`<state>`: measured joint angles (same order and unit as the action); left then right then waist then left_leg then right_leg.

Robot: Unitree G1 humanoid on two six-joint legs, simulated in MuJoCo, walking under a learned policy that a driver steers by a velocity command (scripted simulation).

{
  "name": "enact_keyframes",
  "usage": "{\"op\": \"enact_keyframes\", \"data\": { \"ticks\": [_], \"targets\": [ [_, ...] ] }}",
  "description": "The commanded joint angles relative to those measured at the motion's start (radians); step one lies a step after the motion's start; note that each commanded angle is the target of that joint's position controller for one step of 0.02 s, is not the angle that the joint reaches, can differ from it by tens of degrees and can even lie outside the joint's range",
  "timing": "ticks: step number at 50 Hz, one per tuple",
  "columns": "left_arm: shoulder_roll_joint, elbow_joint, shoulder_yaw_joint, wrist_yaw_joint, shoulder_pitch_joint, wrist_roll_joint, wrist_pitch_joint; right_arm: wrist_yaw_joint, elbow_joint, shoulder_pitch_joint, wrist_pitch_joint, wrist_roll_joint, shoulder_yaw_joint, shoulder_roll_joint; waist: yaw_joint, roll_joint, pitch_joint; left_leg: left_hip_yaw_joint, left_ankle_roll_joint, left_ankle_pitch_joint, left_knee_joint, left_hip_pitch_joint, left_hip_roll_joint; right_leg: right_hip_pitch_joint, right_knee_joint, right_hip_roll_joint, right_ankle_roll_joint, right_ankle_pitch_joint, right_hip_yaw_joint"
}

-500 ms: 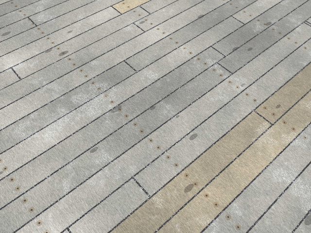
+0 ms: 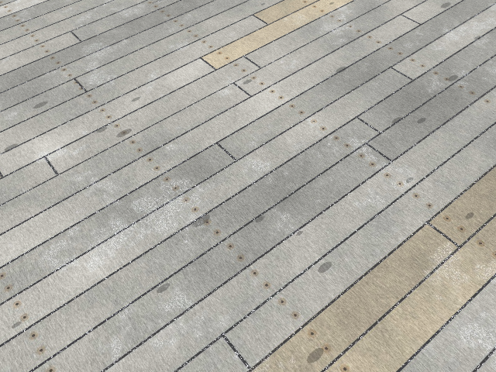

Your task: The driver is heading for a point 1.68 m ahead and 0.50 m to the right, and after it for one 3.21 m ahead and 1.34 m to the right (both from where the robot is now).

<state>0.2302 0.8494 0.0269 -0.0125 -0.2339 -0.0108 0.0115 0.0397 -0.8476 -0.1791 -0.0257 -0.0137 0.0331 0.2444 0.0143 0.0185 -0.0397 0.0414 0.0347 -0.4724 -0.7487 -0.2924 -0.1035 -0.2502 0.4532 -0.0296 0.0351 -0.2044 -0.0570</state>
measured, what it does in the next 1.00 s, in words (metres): steps on the spot, turning right: left foot, then right foot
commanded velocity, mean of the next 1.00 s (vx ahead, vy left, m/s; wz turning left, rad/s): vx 0.00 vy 0.00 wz -0.45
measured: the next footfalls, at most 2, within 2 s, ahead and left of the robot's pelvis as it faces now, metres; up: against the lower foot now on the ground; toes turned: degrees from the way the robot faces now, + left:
left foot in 0.28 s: +0.03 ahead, +0.11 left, +0.00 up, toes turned -14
right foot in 0.74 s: -0.05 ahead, -0.08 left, +0.00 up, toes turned -27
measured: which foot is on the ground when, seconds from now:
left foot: up 0.00-0.26, down 0.28-0.74, up 0.76-1.00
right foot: down 0.00-0.28, up 0.30-0.72, down 0.74-1.00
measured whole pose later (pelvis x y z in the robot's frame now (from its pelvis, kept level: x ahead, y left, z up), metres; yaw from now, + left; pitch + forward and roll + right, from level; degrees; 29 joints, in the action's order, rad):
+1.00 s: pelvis -0.05 +0.00 +0.00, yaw -29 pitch -1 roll +1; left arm 0.24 0.77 0.01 -0.01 -0.16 -0.01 0.02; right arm 0.00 -0.82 -0.25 -0.07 -0.02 0.05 0.29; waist -0.02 0.04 -0.07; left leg 0.00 -0.03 -0.38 -0.87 -0.37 0.03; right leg -0.15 0.37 -0.07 0.08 -0.20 -0.01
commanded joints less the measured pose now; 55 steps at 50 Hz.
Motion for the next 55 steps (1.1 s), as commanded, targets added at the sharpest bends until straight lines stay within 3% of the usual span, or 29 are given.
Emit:
{"op": "enact_keyframes", "data": {
  "ticks": [1,4,8,11,13,14,15,16,17,18,19,21,24,26,34,36,37,38,39,40,41,42,43,44,47,51,55],
  "targets": [
    [0.204,-0.05,0.062,-0.007,-0.001,0.005,0.002,-0.006,0.054,-0.031,-0.007,0.0,0.035,0.109,-0.03,-0.141,0.045,0.02,-0.042,-0.023,-0.207,-0.137,0.041,0.098,-0.149,0.237,0.201,0.418,-0.297],
    [0.189,-0.057,0.071,-0.003,-0.008,0.004,0.014,-0.005,0.067,-0.009,-0.006,0.001,0.027,0.087,-0.011,-0.145,0.079,-0.005,-0.073,0.0,-0.145,-0.159,0.038,0.128,-0.133,0.187,0.186,0.353,-0.283],
    [0.213,-0.061,0.089,0.003,-0.021,-0.004,0.025,0.0,0.095,0.014,0.0,0.011,0.019,0.086,0.014,-0.176,0.112,-0.003,-0.068,0.015,-0.006,-0.101,0.036,0.116,-0.125,0.186,0.183,0.279,-0.353],
    [0.223,-0.081,0.097,0.016,0.037,-0.005,0.037,0.004,0.093,-0.047,0.011,0.016,0.019,0.099,-0.013,-0.192,0.122,-0.007,-0.044,0.062,0.162,0.03,0.016,0.048,-0.113,0.161,0.143,0.239,-0.396],
    [0.21,-0.099,0.095,0.017,0.083,0.007,0.043,0.014,0.074,-0.13,0.023,0.008,0.024,0.116,-0.063,-0.154,0.108,0.006,-0.019,0.193,0.417,0.2,0.037,-0.076,-0.067,0.096,0.062,0.069,-0.379],
    [0.153,-0.112,0.08,0.016,0.051,0.01,0.039,0.023,0.083,-0.131,0.027,-0.008,0.041,0.204,-0.039,0.021,0.092,0.209,0.026,0.083,0.553,0.265,0.239,-0.197,0.077,0.005,0.003,-0.149,-0.284],
    [0.115,-0.123,0.074,0.008,0.027,0.011,0.034,0.02,0.127,-0.03,0.021,-0.013,0.059,0.298,-0.014,0.237,0.053,0.474,0.128,0.078,0.62,0.193,0.466,-0.33,0.296,-0.16,-0.033,-0.339,-0.064],
    [0.202,-0.113,0.09,0.004,0.036,-0.02,0.035,0.012,0.127,-0.024,0.018,-0.028,0.051,0.255,-0.008,0.138,0.033,0.431,0.194,0.219,0.574,0.071,0.503,-0.275,0.491,-0.06,-0.033,-0.353,-0.067],
    [0.209,-0.09,0.098,0.009,0.014,-0.015,0.038,0.008,0.141,0.023,0.021,-0.02,0.029,0.177,0.027,0.069,0.015,0.335,0.185,0.304,0.55,0.036,0.437,-0.241,0.574,-0.052,-0.026,-0.301,-0.069],
    [0.195,-0.07,0.097,0.016,-0.018,-0.015,0.045,0.005,0.15,0.062,0.023,-0.015,0.02,0.143,0.049,0.059,-0.007,0.226,0.156,0.37,0.53,0.029,0.368,-0.239,0.638,-0.046,-0.031,-0.245,-0.053],
    [0.189,-0.062,0.097,0.025,-0.036,-0.017,0.052,0.009,0.159,0.074,0.026,-0.012,0.018,0.139,0.055,0.096,0.006,0.158,0.136,0.42,0.513,0.073,0.326,-0.257,0.684,-0.042,-0.039,-0.203,-0.037],
    [0.18,-0.064,0.089,0.041,-0.025,-0.013,0.058,0.01,0.156,0.026,0.029,-0.012,0.019,0.142,0.023,0.116,0.021,0.085,0.144,0.592,0.472,0.153,0.307,-0.295,0.697,-0.034,-0.066,-0.194,-0.004],
    [0.164,-0.102,0.077,0.052,0.055,-0.008,0.063,0.01,0.131,-0.074,0.029,-0.009,0.03,0.163,-0.036,0.113,0.036,0.076,0.175,0.683,0.438,0.292,0.348,-0.343,0.606,-0.015,-0.092,-0.208,0.014],
    [0.156,-0.119,0.071,0.057,0.081,-0.005,0.067,0.007,0.124,-0.099,0.028,-0.011,0.037,0.176,-0.052,0.126,0.043,0.067,0.185,0.7,0.426,0.327,0.373,-0.328,0.536,-0.002,-0.095,-0.228,0.027],
    [0.139,-0.174,0.054,0.063,0.094,0.013,0.062,-0.024,0.124,-0.061,0.022,-0.013,0.06,0.222,-0.044,0.168,0.07,-0.033,0.149,0.731,0.332,0.222,0.401,-0.067,0.208,0.0,-0.029,-0.233,0.136],
    [0.131,-0.161,0.05,0.051,0.036,-0.003,0.045,-0.026,0.113,-0.052,0.015,0.002,0.06,0.219,0.006,0.11,0.082,-0.083,0.082,0.619,0.221,0.131,0.367,0.092,-0.054,-0.016,0.0,-0.03,0.125],
    [0.188,-0.154,0.061,0.038,0.0,-0.021,0.028,-0.029,0.111,-0.086,0.01,0.0,0.052,0.183,0.016,-0.04,0.106,-0.145,0.018,0.429,0.059,-0.004,0.31,0.233,-0.174,0.091,0.024,0.047,-0.049],
    [0.326,-0.185,0.084,0.031,0.006,-0.013,0.014,-0.035,0.172,-0.094,0.004,-0.012,0.021,0.073,-0.02,-0.311,0.099,-0.206,-0.059,-0.154,-0.149,-0.266,0.142,0.317,-0.159,0.412,0.136,0.51,-0.434],
    [0.304,-0.157,0.089,0.025,-0.079,0.004,0.013,-0.017,0.167,-0.024,-0.016,-0.013,0.027,0.125,0.07,-0.191,0.131,-0.06,-0.057,-0.173,-0.264,-0.227,0.141,0.23,-0.127,0.432,0.256,0.582,-0.375],
    [0.243,-0.151,0.067,0.021,-0.032,0.002,0.013,-0.018,0.157,-0.025,-0.026,0.002,0.031,0.136,0.025,-0.152,0.075,-0.033,-0.053,-0.109,-0.308,-0.225,0.152,0.187,-0.136,0.369,0.255,0.533,-0.291],
    [0.187,-0.16,0.048,0.016,0.052,0.002,0.016,-0.024,0.137,-0.036,-0.025,0.01,0.034,0.142,-0.011,-0.134,0.027,-0.018,-0.049,-0.026,-0.284,-0.208,0.164,0.138,-0.16,0.299,0.212,0.449,-0.213],
    [0.169,-0.167,0.04,0.01,0.104,0.001,0.017,-0.029,0.122,-0.051,-0.022,0.004,0.039,0.157,-0.033,-0.15,0.014,-0.025,-0.05,0.031,-0.261,-0.202,0.163,0.143,-0.167,0.246,0.174,0.428,-0.169],
    [0.16,-0.167,0.035,0.003,0.11,0.003,0.015,-0.033,0.101,-0.083,-0.024,-0.008,0.043,0.166,-0.035,-0.163,0.03,-0.04,-0.056,0.07,-0.271,-0.174,0.152,0.149,-0.161,0.219,0.168,0.493,-0.133],
    [0.153,-0.161,0.029,0.003,0.098,0.003,0.012,-0.037,0.087,-0.1,-0.026,-0.01,0.042,0.162,-0.037,-0.144,0.057,-0.041,-0.06,0.088,-0.275,-0.151,0.144,0.162,-0.155,0.212,0.167,0.529,-0.116],
    [0.153,-0.136,0.021,0.001,0.073,0.0,0.0,-0.041,0.075,-0.094,-0.034,-0.001,0.032,0.126,-0.026,-0.118,0.061,-0.035,-0.069,0.101,-0.183,-0.123,0.141,0.178,-0.163,0.216,0.166,0.471,-0.112],
    [0.157,-0.1,0.014,0.0,0.048,-0.011,-0.001,-0.031,0.064,-0.06,-0.039,-0.003,0.023,0.106,0.0,-0.14,0.027,-0.037,-0.06,0.075,-0.008,-0.064,0.13,0.148,-0.169,0.218,0.171,0.321,-0.143],
    [0.154,-0.071,0.008,-0.003,0.058,-0.014,-0.004,-0.014,0.034,-0.077,-0.028,0.006,0.015,0.095,-0.007,-0.129,0.034,-0.042,-0.04,0.084,0.154,0.042,0.111,0.105,-0.144,0.221,0.174,0.292,-0.182]
  ]
}}
Velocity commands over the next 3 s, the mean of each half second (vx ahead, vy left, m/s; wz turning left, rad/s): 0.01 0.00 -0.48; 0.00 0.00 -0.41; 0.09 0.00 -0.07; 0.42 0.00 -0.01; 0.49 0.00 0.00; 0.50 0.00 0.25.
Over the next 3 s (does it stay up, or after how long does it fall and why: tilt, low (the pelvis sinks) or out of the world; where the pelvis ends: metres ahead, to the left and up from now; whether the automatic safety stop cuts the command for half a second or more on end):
stays up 0.63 -0.42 0.00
